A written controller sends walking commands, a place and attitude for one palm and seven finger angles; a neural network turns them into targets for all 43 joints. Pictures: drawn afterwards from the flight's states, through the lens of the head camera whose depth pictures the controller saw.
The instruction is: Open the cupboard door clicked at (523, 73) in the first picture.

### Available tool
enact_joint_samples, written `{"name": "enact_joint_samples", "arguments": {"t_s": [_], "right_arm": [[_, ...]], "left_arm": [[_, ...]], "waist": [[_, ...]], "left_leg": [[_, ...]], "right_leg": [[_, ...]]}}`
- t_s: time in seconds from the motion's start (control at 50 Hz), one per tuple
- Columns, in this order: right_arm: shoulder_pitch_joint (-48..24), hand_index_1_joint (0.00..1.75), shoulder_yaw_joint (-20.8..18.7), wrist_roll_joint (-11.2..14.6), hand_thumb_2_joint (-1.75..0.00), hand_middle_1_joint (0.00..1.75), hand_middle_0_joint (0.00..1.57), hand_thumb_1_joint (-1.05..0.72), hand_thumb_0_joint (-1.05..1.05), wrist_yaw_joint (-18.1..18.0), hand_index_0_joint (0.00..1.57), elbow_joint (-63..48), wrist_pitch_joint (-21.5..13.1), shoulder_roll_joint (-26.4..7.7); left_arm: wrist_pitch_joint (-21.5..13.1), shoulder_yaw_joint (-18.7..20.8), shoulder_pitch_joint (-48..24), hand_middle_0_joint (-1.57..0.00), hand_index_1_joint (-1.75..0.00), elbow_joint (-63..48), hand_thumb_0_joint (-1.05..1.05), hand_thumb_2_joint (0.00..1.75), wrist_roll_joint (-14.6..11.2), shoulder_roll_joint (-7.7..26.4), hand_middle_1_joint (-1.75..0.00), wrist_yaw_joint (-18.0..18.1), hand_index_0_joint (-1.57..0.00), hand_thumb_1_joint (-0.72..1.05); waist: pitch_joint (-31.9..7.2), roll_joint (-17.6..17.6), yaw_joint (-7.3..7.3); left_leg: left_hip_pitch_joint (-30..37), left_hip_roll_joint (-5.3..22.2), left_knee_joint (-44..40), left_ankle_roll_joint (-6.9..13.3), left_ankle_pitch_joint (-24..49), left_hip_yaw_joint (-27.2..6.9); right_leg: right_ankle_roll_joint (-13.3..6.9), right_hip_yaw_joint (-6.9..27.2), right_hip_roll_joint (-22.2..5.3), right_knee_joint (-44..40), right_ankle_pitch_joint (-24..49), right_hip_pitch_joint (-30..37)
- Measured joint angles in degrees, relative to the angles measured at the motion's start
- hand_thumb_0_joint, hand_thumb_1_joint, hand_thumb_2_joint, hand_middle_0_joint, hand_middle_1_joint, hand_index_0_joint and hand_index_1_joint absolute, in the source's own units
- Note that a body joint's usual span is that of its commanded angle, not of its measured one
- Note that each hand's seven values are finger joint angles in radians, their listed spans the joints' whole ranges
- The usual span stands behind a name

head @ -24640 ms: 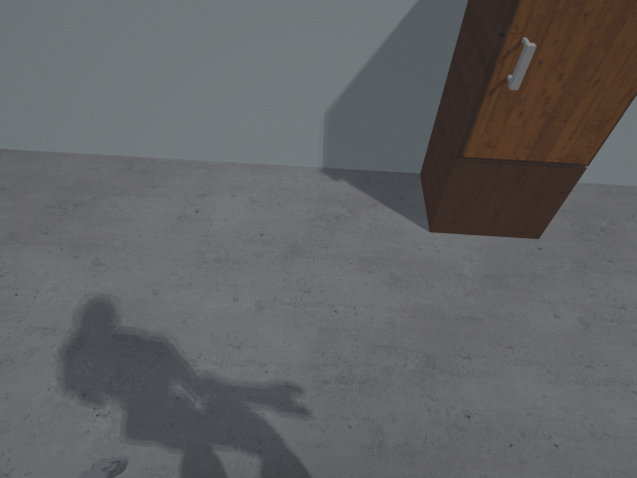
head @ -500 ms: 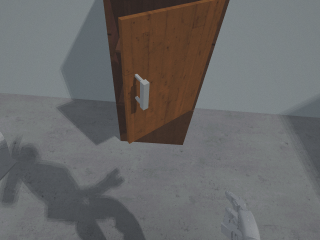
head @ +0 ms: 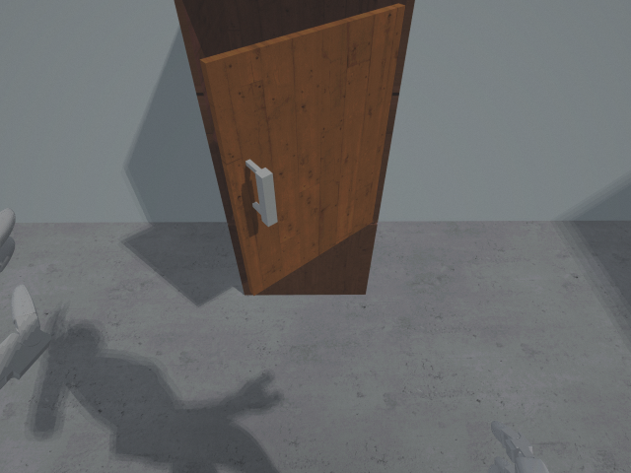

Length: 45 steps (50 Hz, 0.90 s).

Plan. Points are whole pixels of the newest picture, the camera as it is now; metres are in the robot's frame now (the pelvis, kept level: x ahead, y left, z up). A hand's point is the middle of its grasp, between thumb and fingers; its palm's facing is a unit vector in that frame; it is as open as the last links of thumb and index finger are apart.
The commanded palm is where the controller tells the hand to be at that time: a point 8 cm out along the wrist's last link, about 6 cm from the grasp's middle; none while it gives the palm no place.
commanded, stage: let the arm hang, fingers relaxed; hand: left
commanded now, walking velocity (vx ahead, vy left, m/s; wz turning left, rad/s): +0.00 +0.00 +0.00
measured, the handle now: (260, 192) +0.60 +0.14 +0.00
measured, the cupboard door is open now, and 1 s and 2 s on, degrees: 39 39 39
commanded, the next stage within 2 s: look to check the result in 1.18 s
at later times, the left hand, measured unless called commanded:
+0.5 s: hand out of the picture -0.06 +0.22 -0.18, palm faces +0.09 -0.98 -0.16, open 7.1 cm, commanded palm none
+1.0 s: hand out of the picture -0.02 +0.24 -0.17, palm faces +0.07 -0.97 -0.23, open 7.4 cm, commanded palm none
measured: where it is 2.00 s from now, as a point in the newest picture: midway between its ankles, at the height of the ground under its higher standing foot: outside the picture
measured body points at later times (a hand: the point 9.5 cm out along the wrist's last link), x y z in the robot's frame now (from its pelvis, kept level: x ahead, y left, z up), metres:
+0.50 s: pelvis -0.01 +0.05 +0.00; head +0.02 +0.07 +0.45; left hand -0.06 +0.27 -0.16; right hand +0.02 -0.19 -0.15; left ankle +0.04 +0.13 -0.74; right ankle -0.03 -0.06 -0.74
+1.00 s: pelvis -0.01 +0.06 +0.01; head -0.01 +0.04 +0.46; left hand -0.02 +0.29 -0.15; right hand +0.01 -0.17 -0.16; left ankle +0.04 +0.13 -0.74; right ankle -0.03 -0.06 -0.74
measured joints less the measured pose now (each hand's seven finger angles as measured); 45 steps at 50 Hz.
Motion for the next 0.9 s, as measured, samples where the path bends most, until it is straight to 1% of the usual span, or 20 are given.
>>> {"name": "enact_joint_samples", "arguments": {"t_s": [0.02, 0.04, 0.08, 0.1, 0.12, 0.14, 0.16, 0.2, 0.24, 0.3, 0.36, 0.38, 0.4, 0.44, 0.48, 0.54, 0.62, 0.7, 0.9], "right_arm": [[-0.44, 0.3, -0.12, 0.13, -0.9, 0.3, 0.2, -0.9, 0.02, 0.03, 0.2, -0.26, 0.0, 0.12], [-1.1, 0.3, -0.18, 0.33, -0.9, 0.3, 0.2, -0.9, 0.02, 0.06, 0.2, -0.21, 0.24, 0.58], [-2.34, 0.3, 0.24, 0.47, -0.9, 0.3, 0.2, -0.9, 0.02, 0.15, 0.2, -0.58, 0.75, 1.08], [-2.98, 0.3, 0.23, 0.36, -0.9, 0.3, 0.2, -0.9, 0.02, 1.13, 0.2, 0.16, 0.07, 0.6], [-3.76, 0.3, 0.19, 0.25, -0.9, 0.3, 0.2, -0.9, 0.02, 2.26, 0.2, 1.19, 0.2, -0.39], [-4.66, 0.3, 0.23, 0.02, -0.9, 0.3, 0.2, -0.9, 0.02, 3.04, 0.2, 2.39, 1.01, -1.43], [-5.68, 0.3, 0.37, -0.27, -0.9, 0.3, 0.2, -0.9, 0.01, 3.5, 0.2, 3.74, 2.16, -2.33], [-7.36, 0.3, 0.82, -0.79, -0.9, 0.3, 0.2, -0.9, 0.01, 3.93, 0.2, 6.51, 4.36, -3.19], [-8.09, 0.3, 1.41, -1.12, -0.9, 0.3, 0.2, -0.9, 0.01, 4.17, 0.2, 8.93, 6.0, -2.74], [-7.66, 0.3, 2.29, -1.49, -0.9, 0.3, 0.2, -0.9, 0.01, 4.42, 0.2, 11.98, 7.82, -0.74], [-6.21, 0.3, 3.18, -1.62, -0.9, 0.3, 0.2, -0.91, 0.01, 4.24, 0.2, 15.58, 8.63, 1.23], [-5.46, 0.3, 3.33, -1.55, -0.9, 0.3, 0.2, -0.91, 0.01, 4.08, 0.2, 16.9, 8.77, 1.94], [-4.69, 0.3, 3.49, -1.46, -0.9, 0.3, 0.2, -0.91, 0.01, 3.94, 0.2, 18.29, 8.89, 2.6], [-3.2, 0.3, 3.49, -1.38, -0.9, 0.3, 0.2, -0.91, 0.01, 3.6, 0.2, 20.99, 9.19, 3.58], [-1.86, 0.3, 3.25, -1.2, -0.9, 0.3, 0.2, -0.91, 0.01, 3.24, 0.2, 23.36, 9.46, 4.15], [-0.3, 0.3, 2.79, -0.96, -0.9, 0.3, 0.2, -0.91, 0.01, 2.81, 0.2, 25.99, 9.61, 4.64], [0.9, 0.3, 2.24, -0.78, -0.9, 0.3, 0.2, -0.91, 0.01, 2.4, 0.2, 27.75, 9.44, 4.96], [1.07, 0.3, 1.87, -0.75, -0.9, 0.3, 0.2, -0.91, 0.01, 2.25, 0.2, 28.38, 9.12, 5.22], [-0.35, 0.3, 1.23, -1.01, -0.9, 0.3, 0.2, -0.91, 0.01, 2.29, 0.2, 28.71, 8.41, 4.89]], "left_arm": [[-0.2, 0.3, -0.08, -0.21, -0.3, -0.48, 0.02, 0.9, -0.12, 0.52, -0.3, -0.07, -0.21, 0.88], [-0.25, 0.56, -0.66, -0.21, -0.3, -0.43, 0.02, 0.9, -0.25, 1.04, -0.3, -0.17, -0.21, 0.88], [-0.04, 1.23, -1.29, -0.21, -0.3, 0.21, 0.01, 0.9, -0.33, 1.46, -0.3, -0.36, -0.21, 0.88], [0.03, 0.16, -2.8, -0.21, -0.3, 3.15, 0.01, 0.9, 0.59, 1.84, -0.3, -1.2, -0.21, 0.88], [1.6, -2.23, -5.42, -0.21, -0.3, 8.12, 0.01, 0.9, 1.36, 2.18, -0.3, -2.76, -0.21, 0.89], [4.13, -5.08, -8.25, -0.21, -0.3, 14.27, 0.01, 0.9, 1.88, 2.06, -0.3, -4.3, -0.2, 0.89], [6.89, -7.94, -11.02, -0.2, -0.3, 21.29, 0.0, 0.9, 2.25, 1.32, -0.3, -5.61, -0.2, 0.89], [11.8, -12.87, -15.55, -0.2, -0.3, 36.07, 0.0, 0.9, 2.76, -1.25, -0.3, -7.47, -0.2, 0.9], [14.97, -16.62, -17.78, -0.2, -0.29, 49.22, 0.01, 0.9, 2.97, -4.04, -0.3, -8.5, -0.19, 0.9], [17.36, -20.73, -18.01, -0.2, -0.29, 64.21, 0.01, 0.9, 2.76, -7.82, -0.3, -8.95, -0.19, 0.91], [18.17, -23.4, -16.68, -0.2, -0.29, 75.06, 0.01, 0.9, 2.29, -11.63, -0.3, -8.99, -0.19, 0.91], [18.01, -22.61, -16.24, -0.2, -0.29, 77.69, 0.01, 0.9, 2.09, -12.11, -0.3, -7.88, -0.2, 0.94], [17.76, -22.34, -15.73, -0.2, -0.29, 79.94, 0.01, 0.9, 1.97, -11.9, -0.3, -7.6, -0.2, 0.97], [17.26, -22.32, -14.42, -0.2, -0.29, 83.75, 0.01, 0.9, 1.79, -11.42, -0.3, -7.9, -0.2, 0.99], [16.85, -22.37, -12.98, -0.2, -0.29, 86.88, 0.01, 0.9, 1.68, -11.23, -0.3, -8.12, -0.2, 0.98], [16.47, -22.38, -10.93, -0.2, -0.29, 90.44, 0.01, 0.9, 1.62, -11.16, -0.3, -8.08, -0.2, 0.96], [16.28, -22.35, -9.28, -0.2, -0.29, 93.11, 0.01, 0.9, 1.66, -11.3, -0.3, -7.82, -0.2, 0.94], [16.01, -22.31, -9.17, -0.2, -0.29, 93.86, 0.01, 0.9, 1.71, -11.53, -0.3, -7.52, -0.2, 0.92], [14.98, -22.19, -13.08, -0.2, -0.29, 91.86, 0.01, 0.9, 1.96, -12.34, -0.3, -7.15, -0.19, 0.91]], "waist": [[0.11, 0.38, -0.08], [0.5, -0.08, 0.05], [0.83, -0.41, 0.56], [0.32, 0.17, 0.71], [-0.32, 1.1, 1.01], [-1.14, 2.03, 1.21], [-1.82, 2.95, 1.24], [-2.42, 4.26, 0.97], [-2.15, 4.11, 0.44], [-0.47, 1.67, -0.39], [1.64, -0.7, -0.46], [2.29, -1.33, -0.21], [2.87, -1.9, 0.16], [3.72, -2.37, 0.83], [4.26, -2.14, 1.32], [4.65, -1.4, 1.61], [4.65, -0.25, 1.52], [4.16, 0.62, 1.26], [1.41, 1.44, 0.74]], "left_leg": [[0.83, 0.34, -1.25, -1.03, -1.14, -0.44], [0.98, 0.11, -1.1, -1.74, -1.85, -0.41], [0.97, 0.0, -0.49, -2.03, -2.28, 0.11], [-0.2, -0.1, 0.56, -1.73, -2.3, -0.05], [-1.4, -0.39, 1.69, -1.36, -2.55, -0.3], [-2.63, -0.85, 2.83, -0.97, -3.05, -0.49], [-3.78, -1.33, 4.06, -0.57, -3.51, -0.68], [-4.94, -2.07, 5.6, 0.02, -4.01, -1.12], [-4.73, -2.55, 5.82, 0.2, -4.01, -1.37], [-3.18, -3.07, 4.53, 0.48, -3.47, -1.44], [-1.6, -3.1, 2.09, 0.71, -2.34, -1.55], [-1.28, -3.02, 1.26, 0.75, -1.86, -1.77], [-0.97, -3.0, 0.39, 0.76, -1.36, -1.98], [-0.48, -3.03, -1.11, 0.84, -0.48, -2.3], [-0.05, -3.22, -2.27, 1.08, 0.13, -2.46], [0.7, -3.74, -3.74, 1.57, 0.81, -2.37], [1.59, -4.5, -5.31, 2.2, 1.53, -1.89], [2.21, -5.1, -6.45, 2.63, 2.1, -1.31], [3.32, -5.55, -8.05, 2.67, 2.79, -0.39]], "right_leg": [[0.15, -0.21, 0.45, 0.78, -0.51, -0.26], [0.4, -0.14, 0.17, 1.31, -0.88, -0.25], [0.65, 0.4, -0.03, 1.21, -0.75, -0.08], [1.08, 0.24, -0.19, 1.87, -0.6, -0.98], [1.47, -0.04, -0.51, 3.05, -0.85, -2.08], [1.63, -0.28, -0.98, 4.35, -1.61, -3.21], [1.75, -0.54, -1.49, 5.73, -2.48, -4.26], [1.92, -1.08, -2.24, 7.43, -3.38, -5.19], [2.15, -1.37, -2.71, 7.6, -3.54, -4.8], [2.55, -1.47, -3.16, 6.6, -3.22, -3.31], [3.05, -1.53, -3.05, 3.65, -1.66, -1.52], [3.07, -1.73, -2.88, 2.31, -0.95, -0.92], [3.09, -1.91, -2.77, 1.02, -0.27, -0.38], [3.19, -2.21, -2.65, -1.3, 0.96, 0.57], [3.41, -2.36, -2.72, -3.05, 1.88, 1.32], [3.89, -2.31, -3.18, -4.44, 2.59, 2.04], [4.51, -1.91, -3.97, -4.79, 2.83, 2.29], [4.9, -1.37, -4.64, -4.28, 2.71, 2.02], [5.0, -0.42, -5.19, -3.17, 2.24, 1.62]]}}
